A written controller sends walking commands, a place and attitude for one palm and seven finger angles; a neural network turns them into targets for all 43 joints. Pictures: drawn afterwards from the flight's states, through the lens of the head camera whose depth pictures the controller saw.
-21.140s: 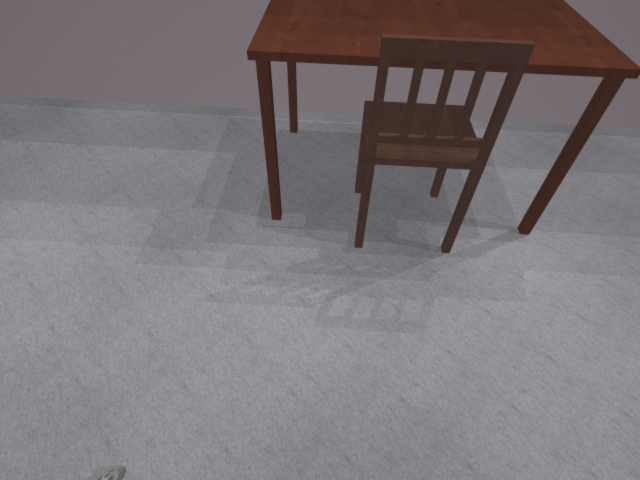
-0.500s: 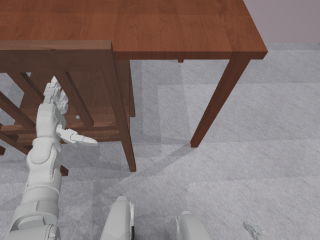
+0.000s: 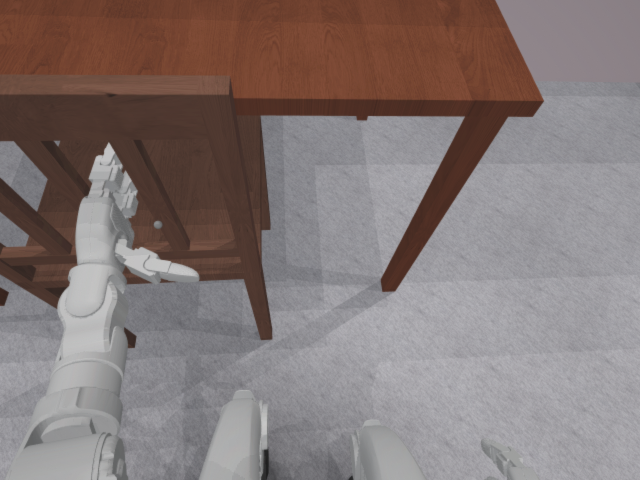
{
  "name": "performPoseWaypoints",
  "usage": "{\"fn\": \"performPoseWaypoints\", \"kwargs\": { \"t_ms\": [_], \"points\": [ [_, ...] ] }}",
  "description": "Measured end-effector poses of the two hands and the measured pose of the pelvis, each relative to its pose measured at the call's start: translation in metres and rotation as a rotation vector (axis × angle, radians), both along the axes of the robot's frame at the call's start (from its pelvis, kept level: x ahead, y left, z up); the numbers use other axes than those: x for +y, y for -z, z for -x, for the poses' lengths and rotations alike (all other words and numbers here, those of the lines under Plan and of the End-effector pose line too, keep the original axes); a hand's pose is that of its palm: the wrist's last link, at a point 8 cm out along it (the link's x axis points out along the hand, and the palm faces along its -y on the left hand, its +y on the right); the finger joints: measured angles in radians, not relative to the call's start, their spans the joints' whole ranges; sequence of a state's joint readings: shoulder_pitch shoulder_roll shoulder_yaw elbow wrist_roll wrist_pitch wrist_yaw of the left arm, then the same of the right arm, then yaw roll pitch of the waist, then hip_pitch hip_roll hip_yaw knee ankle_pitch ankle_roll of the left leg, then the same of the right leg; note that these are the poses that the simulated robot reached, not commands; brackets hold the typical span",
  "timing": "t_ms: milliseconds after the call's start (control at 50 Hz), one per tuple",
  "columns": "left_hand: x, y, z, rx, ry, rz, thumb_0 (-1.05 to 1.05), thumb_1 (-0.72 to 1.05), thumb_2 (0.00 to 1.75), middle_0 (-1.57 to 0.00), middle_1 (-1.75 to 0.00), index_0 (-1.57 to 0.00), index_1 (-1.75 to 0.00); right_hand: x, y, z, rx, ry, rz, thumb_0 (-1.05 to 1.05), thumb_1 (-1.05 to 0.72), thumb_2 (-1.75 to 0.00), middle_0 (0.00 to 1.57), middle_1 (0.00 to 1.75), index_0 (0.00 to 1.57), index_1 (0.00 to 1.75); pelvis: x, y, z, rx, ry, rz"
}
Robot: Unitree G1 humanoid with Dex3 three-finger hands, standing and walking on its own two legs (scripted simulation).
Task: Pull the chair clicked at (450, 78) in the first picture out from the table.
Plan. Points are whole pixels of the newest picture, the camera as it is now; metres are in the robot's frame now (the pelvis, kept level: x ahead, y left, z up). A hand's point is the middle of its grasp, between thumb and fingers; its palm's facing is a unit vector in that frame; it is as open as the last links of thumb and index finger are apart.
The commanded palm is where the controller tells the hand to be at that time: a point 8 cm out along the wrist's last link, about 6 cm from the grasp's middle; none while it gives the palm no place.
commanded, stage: hook a spindle and tug to test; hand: left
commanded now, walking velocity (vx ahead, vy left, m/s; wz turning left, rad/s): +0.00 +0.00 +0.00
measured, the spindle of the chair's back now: (85, 202) +0.44 +0.30 +0.03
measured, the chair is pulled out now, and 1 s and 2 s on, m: -0.01 -0.01 0.02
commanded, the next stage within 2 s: step backward, pulling the chair out in 1.58 s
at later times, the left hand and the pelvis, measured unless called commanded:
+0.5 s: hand (171, 222) +0.41 +0.19 +0.03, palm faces +0.07 -1.00 -0.04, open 14.7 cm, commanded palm +0.39 +0.23 +0.03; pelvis +0.00 +0.00 +0.00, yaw +0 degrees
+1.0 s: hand (170, 220) +0.42 +0.19 +0.03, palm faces +0.08 -1.00 -0.02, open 5.4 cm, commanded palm +0.39 +0.23 +0.03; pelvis +0.01 +0.00 +0.00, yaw +0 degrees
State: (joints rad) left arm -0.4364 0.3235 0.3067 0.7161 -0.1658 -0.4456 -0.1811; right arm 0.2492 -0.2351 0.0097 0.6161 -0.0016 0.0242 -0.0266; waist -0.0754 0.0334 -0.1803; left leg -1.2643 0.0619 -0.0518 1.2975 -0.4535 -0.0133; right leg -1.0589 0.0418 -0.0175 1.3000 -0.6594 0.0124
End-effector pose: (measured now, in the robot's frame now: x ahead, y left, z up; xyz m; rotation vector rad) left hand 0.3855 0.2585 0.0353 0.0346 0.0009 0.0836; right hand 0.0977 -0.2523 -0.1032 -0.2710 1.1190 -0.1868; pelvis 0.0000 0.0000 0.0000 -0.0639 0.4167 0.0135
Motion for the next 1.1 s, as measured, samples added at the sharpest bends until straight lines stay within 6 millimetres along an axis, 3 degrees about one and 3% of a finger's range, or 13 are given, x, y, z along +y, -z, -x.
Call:
{"fn": "performPoseWaypoints", "kwargs": {
  "t_ms": [220,500,660,760,980,1100],
  "points": [
    [-0.006,0.002,-0.003,0.014,0.015,0.008,-0.01,-0.50,0.30,-0.09,-0.15,-0.09,-0.15,0.000,0.000,0.001,0.012,0.002,0.002,0.01,-0.90,-0.90,0.20,0.30,0.21,0.30,0.002,0.000,0.000,0.002,-0.001,0.002],
    [-0.015,-0.001,-0.004,0.003,0.014,-0.003,-0.01,-0.45,0.32,-0.28,-0.77,-0.29,-0.77,-0.002,0.001,0.006,0.024,0.010,-0.006,0.01,-0.90,-0.90,0.20,0.30,0.21,0.30,-0.001,-0.001,0.000,0.001,0.000,-0.003],
    [-0.013,0.001,-0.006,0.010,0.004,-0.003,-0.01,-0.16,0.44,-0.42,-1.19,-0.41,-1.19,-0.004,0.002,0.006,0.029,0.010,-0.006,0.01,-0.90,-0.90,0.20,0.30,0.21,0.30,-0.003,-0.001,-0.001,0.002,0.000,-0.005],
    [-0.012,0.000,-0.007,0.010,0.004,0.001,0.00,0.09,0.55,-0.47,-1.34,-0.46,-1.34,-0.007,0.002,0.005,0.031,0.015,-0.005,0.01,-0.90,-0.90,0.20,0.30,0.21,0.30,-0.004,-0.001,-0.002,0.005,0.000,-0.005],
    [-0.013,0.001,-0.007,0.008,-0.001,0.008,0.01,0.67,0.80,-0.47,-1.39,-0.46,-1.43,-0.007,0.000,0.001,0.030,0.014,-0.007,0.01,-0.90,-0.90,0.20,0.30,0.21,0.30,-0.004,-0.002,-0.006,0.008,0.003,-0.008],
    [-0.014,0.001,-0.007,0.011,-0.004,0.019,0.01,0.69,0.78,-0.45,-1.41,-0.43,-1.44,-0.006,-0.003,-0.004,0.017,0.021,-0.013,0.01,-0.90,-0.90,0.20,0.30,0.21,0.30,-0.003,-0.004,-0.009,0.009,0.007,-0.009]
  ]
}}
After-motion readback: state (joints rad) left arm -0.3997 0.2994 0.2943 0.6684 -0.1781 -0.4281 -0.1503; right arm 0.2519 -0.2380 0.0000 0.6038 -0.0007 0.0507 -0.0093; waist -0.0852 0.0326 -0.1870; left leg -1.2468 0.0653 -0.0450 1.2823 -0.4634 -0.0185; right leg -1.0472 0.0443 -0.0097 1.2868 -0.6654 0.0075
